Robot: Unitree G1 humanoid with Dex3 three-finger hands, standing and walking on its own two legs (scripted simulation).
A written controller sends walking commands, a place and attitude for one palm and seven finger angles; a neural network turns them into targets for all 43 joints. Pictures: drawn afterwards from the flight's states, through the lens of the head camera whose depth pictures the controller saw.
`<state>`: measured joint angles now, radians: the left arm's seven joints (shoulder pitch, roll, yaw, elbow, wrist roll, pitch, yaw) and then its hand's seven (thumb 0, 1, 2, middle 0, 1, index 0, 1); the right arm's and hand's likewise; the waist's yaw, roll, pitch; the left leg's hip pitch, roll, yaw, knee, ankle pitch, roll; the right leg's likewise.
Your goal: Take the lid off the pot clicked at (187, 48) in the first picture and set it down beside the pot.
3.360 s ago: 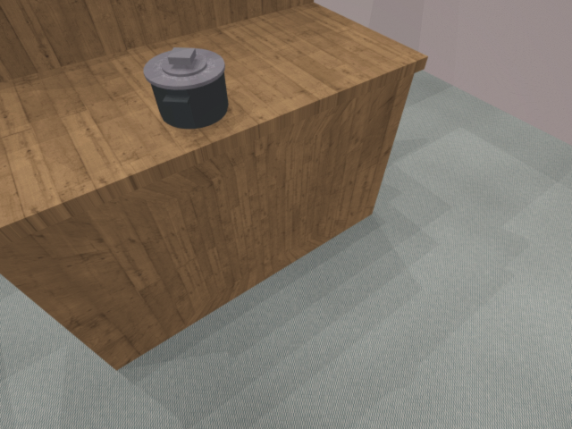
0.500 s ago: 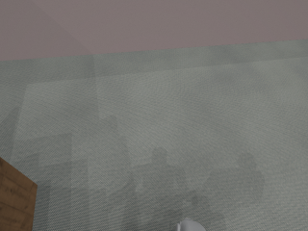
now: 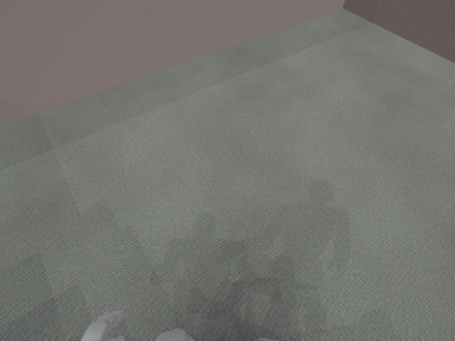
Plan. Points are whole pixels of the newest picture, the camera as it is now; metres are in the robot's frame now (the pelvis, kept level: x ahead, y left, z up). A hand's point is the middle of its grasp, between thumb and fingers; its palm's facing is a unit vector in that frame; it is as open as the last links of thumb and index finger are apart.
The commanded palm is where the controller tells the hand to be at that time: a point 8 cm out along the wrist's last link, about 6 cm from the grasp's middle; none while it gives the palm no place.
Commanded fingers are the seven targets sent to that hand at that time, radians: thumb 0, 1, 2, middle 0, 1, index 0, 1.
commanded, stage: walk to a spot facing it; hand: left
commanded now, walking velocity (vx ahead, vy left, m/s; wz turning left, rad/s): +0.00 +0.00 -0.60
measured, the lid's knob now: out of the picture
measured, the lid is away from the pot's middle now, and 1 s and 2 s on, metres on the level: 0.00 0.00 0.00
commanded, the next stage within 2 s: turn to face it in 0.38 s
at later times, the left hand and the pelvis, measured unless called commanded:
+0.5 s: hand (156, 334) +0.15 +0.15 -0.16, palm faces -0.31 -0.92 -0.25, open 7.4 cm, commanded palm none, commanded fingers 0.00 0.90 0.90 -0.20 -0.30 -0.20 -0.30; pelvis +0.00 -0.01 -0.01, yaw -19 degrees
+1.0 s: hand out of the picture +0.11 +0.16 -0.17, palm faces -0.14 -0.97 -0.19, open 7.4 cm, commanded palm none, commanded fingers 0.00 0.90 0.90 -0.20 -0.30 -0.20 -0.30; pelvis +0.00 -0.01 +0.00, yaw -10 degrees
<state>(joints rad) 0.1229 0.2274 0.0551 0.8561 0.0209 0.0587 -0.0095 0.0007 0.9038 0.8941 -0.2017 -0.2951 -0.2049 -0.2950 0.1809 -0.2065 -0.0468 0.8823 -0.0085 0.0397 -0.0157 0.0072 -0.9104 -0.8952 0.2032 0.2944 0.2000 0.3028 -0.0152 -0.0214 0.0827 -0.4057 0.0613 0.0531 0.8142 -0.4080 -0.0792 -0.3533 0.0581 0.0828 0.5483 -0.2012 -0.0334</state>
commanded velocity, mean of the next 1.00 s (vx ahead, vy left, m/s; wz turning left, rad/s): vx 0.00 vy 0.00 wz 0.06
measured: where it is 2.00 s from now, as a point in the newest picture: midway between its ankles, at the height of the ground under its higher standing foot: outside the picture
